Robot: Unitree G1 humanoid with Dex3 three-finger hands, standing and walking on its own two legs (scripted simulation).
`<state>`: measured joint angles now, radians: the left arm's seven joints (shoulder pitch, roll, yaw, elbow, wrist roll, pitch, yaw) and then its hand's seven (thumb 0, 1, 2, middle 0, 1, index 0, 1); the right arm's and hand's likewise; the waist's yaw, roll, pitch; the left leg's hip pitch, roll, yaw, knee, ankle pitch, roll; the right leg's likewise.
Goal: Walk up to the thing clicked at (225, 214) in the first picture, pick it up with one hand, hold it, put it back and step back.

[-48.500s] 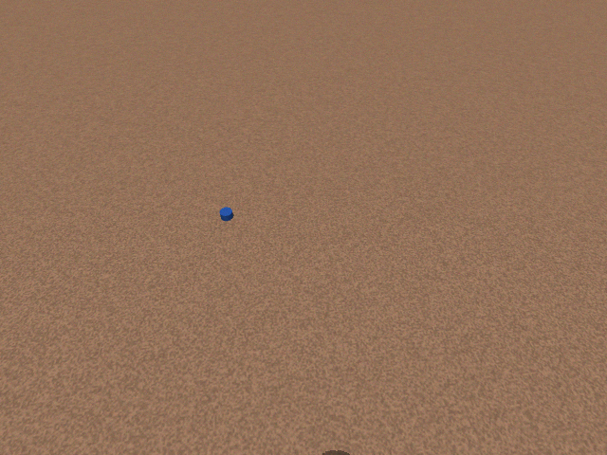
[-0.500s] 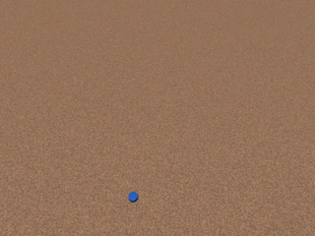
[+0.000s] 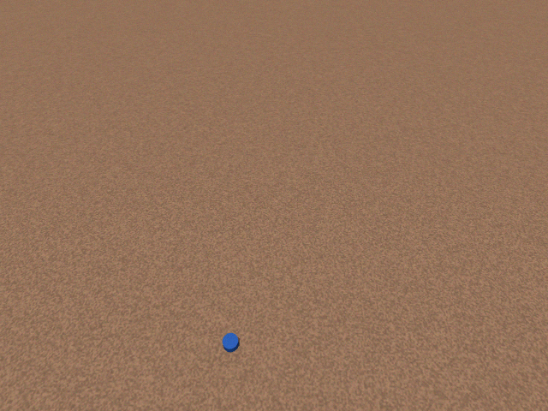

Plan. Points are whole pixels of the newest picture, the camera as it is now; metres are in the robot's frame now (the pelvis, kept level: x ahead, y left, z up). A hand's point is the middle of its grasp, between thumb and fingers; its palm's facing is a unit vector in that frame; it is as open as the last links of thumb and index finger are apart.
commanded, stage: stand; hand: left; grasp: from above
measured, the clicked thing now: (230, 342) +0.48 +0.16 -0.77
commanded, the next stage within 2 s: step back in 0.24 s
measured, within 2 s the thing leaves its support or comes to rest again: neither
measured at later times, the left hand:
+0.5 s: hand out of the picture +0.08 +0.29 -0.17, palm faces -0.03 -0.92 -0.38, open 7.3 cm
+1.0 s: hand out of the picture +0.00 +0.30 -0.18, palm faces -0.12 -0.91 -0.39, open 7.3 cm
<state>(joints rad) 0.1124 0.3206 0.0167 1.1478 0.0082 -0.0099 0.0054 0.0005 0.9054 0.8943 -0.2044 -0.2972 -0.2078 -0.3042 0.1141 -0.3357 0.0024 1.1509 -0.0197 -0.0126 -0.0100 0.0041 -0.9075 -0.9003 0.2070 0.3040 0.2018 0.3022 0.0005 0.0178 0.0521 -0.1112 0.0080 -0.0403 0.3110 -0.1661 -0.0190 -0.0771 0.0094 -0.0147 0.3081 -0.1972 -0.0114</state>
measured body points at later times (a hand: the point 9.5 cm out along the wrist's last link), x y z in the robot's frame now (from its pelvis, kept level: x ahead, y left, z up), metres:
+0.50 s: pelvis -0.03 +0.03 -0.01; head +0.03 +0.03 +0.43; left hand +0.08 +0.34 -0.14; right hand +0.05 -0.30 -0.14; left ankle -0.05 +0.14 -0.72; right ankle -0.02 -0.11 -0.75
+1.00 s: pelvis -0.13 +0.04 -0.03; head -0.06 +0.04 +0.41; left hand +0.01 +0.35 -0.15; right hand -0.04 -0.27 -0.15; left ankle -0.05 +0.15 -0.75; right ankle -0.16 -0.08 -0.74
